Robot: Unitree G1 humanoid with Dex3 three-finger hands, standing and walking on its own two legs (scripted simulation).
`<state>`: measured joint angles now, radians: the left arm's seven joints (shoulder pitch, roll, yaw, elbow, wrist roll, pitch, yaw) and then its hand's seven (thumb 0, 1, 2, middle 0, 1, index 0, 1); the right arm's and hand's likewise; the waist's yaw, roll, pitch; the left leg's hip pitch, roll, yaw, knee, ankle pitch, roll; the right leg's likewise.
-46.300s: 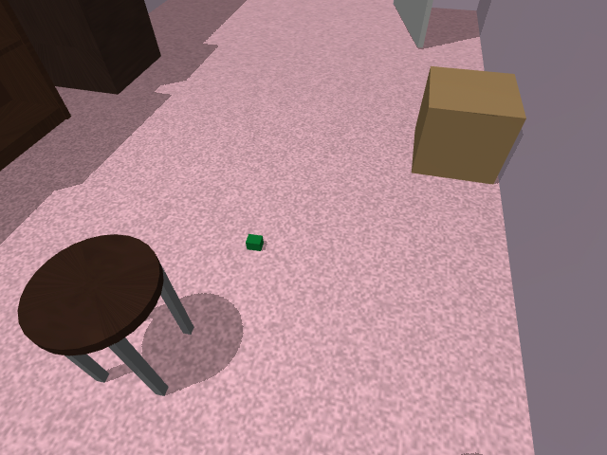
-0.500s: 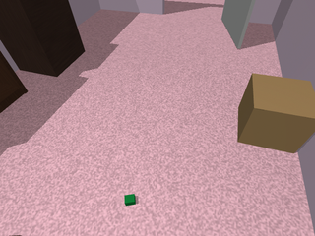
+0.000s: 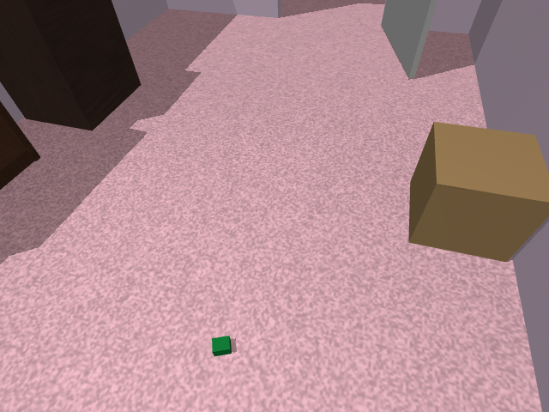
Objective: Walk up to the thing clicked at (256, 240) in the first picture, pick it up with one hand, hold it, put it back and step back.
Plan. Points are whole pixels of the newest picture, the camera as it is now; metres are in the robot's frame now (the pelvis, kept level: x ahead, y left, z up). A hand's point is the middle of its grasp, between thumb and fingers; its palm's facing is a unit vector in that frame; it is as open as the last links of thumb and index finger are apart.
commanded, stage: stand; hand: left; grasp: from above
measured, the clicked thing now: (221, 346) +0.47 +0.22 -0.76
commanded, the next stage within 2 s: step back in 1.22 s
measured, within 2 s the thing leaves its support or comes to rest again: neither
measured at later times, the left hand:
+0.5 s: hand out of the picture +0.07 +0.24 -0.16, palm faces +0.02 -0.94 -0.34, open 7.3 cm
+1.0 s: hand out of the picture +0.07 +0.24 -0.16, palm faces +0.01 -0.94 -0.34, open 7.3 cm
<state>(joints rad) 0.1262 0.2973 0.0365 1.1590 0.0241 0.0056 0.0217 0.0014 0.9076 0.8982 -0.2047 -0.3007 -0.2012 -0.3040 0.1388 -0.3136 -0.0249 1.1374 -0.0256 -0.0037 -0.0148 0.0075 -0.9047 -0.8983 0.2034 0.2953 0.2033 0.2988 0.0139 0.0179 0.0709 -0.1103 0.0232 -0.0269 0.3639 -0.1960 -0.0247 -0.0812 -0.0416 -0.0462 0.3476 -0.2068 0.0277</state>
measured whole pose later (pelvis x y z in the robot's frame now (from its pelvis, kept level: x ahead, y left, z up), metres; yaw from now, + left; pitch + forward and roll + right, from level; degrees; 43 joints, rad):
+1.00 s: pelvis +0.01 -0.01 +0.00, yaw +0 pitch -2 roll +0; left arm 0.11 0.32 0.02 1.15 0.02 0.00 0.01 0.00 0.91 0.90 -0.20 -0.30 -0.20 -0.30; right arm 0.12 -0.34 -0.01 1.14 -0.02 -0.01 0.00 0.01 -0.90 -0.90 0.20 0.30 0.20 0.30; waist 0.01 0.02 0.06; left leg -0.10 0.03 -0.03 0.33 -0.18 -0.04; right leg -0.08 -0.03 -0.05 0.33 -0.20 0.02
